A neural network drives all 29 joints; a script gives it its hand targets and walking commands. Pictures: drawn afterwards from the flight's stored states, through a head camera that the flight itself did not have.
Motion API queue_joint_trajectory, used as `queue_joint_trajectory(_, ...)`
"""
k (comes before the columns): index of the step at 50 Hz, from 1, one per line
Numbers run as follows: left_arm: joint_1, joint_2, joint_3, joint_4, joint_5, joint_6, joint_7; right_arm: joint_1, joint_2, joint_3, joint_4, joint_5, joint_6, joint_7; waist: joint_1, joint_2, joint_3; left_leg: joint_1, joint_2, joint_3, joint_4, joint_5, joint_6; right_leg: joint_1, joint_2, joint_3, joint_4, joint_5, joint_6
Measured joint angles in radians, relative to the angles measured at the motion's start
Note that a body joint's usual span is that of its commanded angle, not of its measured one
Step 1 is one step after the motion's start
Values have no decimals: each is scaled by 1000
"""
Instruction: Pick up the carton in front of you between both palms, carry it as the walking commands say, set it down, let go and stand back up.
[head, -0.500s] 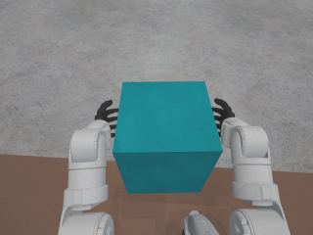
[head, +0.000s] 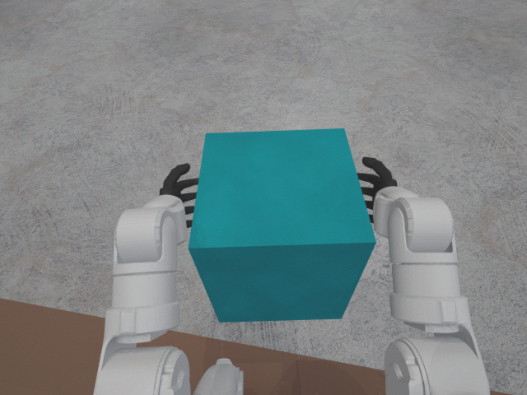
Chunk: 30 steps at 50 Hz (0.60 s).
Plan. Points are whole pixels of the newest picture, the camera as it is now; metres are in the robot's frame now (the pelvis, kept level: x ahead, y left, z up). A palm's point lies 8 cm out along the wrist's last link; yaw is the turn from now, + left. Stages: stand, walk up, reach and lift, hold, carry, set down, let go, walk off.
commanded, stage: carry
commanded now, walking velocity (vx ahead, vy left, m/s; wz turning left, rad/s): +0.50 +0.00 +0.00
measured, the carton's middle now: (277, 231) +0.36 +0.01 +0.03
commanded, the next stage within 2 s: none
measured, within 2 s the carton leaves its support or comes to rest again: neither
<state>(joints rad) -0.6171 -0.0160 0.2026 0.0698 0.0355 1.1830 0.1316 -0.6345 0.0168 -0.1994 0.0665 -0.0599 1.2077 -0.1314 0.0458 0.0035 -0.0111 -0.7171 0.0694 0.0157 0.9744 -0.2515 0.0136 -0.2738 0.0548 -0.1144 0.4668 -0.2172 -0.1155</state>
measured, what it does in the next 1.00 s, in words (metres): walks ahead: left foot, then right foot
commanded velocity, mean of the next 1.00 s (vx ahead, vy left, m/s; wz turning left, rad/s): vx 0.50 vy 0.00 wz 0.00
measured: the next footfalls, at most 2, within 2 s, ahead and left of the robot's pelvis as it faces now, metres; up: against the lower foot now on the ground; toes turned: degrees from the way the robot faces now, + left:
left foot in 0.22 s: +0.34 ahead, +0.09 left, -0.02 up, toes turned +4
right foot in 0.74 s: +0.66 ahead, -0.08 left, -0.02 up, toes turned -6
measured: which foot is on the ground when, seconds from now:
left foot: up 0.00-0.20, down 0.22-0.74, up 0.76-1.00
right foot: down 0.00-0.22, up 0.24-0.72, down 0.74-1.00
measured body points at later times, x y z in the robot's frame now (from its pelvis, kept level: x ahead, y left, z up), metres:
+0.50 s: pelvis +0.31 +0.04 -0.02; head +0.36 +0.05 +0.43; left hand +0.69 +0.16 +0.05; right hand +0.66 -0.14 +0.06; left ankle +0.30 +0.09 -0.76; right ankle +0.36 -0.12 -0.68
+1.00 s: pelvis +0.63 -0.02 -0.02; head +0.65 -0.03 +0.43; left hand +0.93 +0.15 +0.06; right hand +0.95 -0.15 +0.05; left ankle +0.67 +0.13 -0.70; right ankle +0.62 -0.07 -0.76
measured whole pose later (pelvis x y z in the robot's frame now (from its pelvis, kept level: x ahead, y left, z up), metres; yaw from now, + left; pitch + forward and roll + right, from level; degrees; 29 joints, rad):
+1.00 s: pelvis +0.63 -0.02 -0.02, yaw +1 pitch +5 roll +2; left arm -0.35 -0.13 0.22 -0.17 0.10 1.20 0.11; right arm -0.38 0.14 -0.20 -0.14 -0.11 1.20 -0.12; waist 0.03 -0.01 -0.05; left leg -0.62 0.06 0.06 0.91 -0.29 -0.02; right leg -0.24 0.02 -0.13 0.32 -0.18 -0.09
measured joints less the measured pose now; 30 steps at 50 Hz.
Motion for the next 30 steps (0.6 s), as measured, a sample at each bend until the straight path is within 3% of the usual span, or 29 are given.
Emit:
queue_joint_trajectory(6,-9,-15,5,-6,9,-9,-1,15,5,-16,-35,-1,-3,-1,5,6,-34,27,-22,37,-258,209,16,141,3,25,-40,-104,26)
queue_joint_trajectory(10,-7,-10,-3,46,15,-14,-5,16,5,-21,17,-7,-8,3,11,8,-71,153,-72,101,-487,320,53,229,3,31,17,-219,47)
queue_joint_trajectory(11,-4,-3,-3,59,13,-14,-7,11,8,-18,39,-11,-12,4,8,13,-76,205,-80,117,-535,347,60,232,3,23,89,-252,55)
queue_joint_trajectory(12,-4,9,-8,74,12,-15,-8,6,15,-14,63,-20,-19,4,-2,7,-83,240,-85,124,-534,275,79,209,-6,13,203,-277,62)
queue_joint_trajectory(14,-13,30,-6,118,2,-29,-14,0,25,-7,108,-35,-42,5,-29,-27,-71,222,-106,136,-427,157,115,81,-14,59,528,-312,81)
queue_joint_trajectory(15,-9,34,-8,132,0,-31,-15,3,24,-2,124,-36,-45,6,-40,-22,-63,228,-103,134,-407,156,129,11,-5,73,662,-310,79)
queue_joint_trajectory(17,6,29,-19,139,4,-26,-14,30,19,7,126,-27,-45,6,-58,-18,-47,257,-107,129,-397,118,133,-113,-19,84,789,-262,75)
queue_joint_trajectory(24,29,-4,-21,36,30,-22,-7,69,7,9,36,19,-59,-3,-95,-10,3,392,-112,109,-480,38,121,-403,-112,102,615,-120,106)
queue_joint_trajectory(30,43,-16,-7,-62,37,-18,-4,54,11,9,-20,29,-68,-4,-101,-13,-16,524,-109,85,-528,-52,97,-463,-122,76,392,56,99)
